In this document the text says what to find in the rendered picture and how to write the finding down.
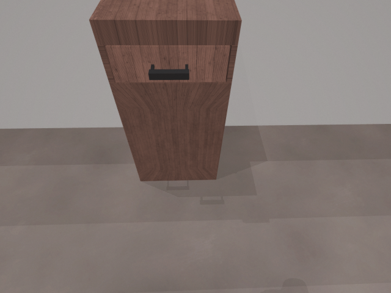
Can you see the handle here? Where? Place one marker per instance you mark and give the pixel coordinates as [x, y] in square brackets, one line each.
[169, 74]

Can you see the cabinet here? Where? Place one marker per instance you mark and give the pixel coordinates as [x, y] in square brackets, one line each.
[174, 129]

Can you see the drawer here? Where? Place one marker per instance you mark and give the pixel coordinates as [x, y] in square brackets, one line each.
[206, 63]

